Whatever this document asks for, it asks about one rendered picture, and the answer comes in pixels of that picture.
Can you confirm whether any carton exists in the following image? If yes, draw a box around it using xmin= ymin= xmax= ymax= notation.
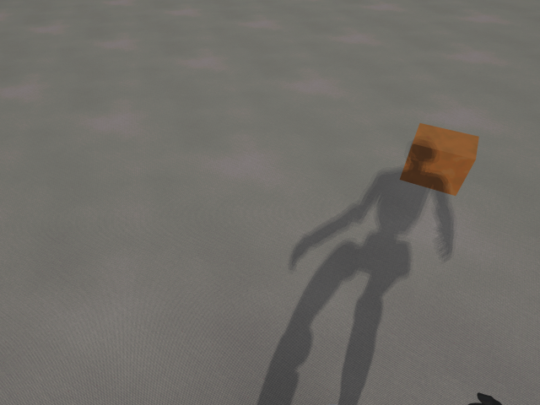
xmin=400 ymin=123 xmax=479 ymax=196

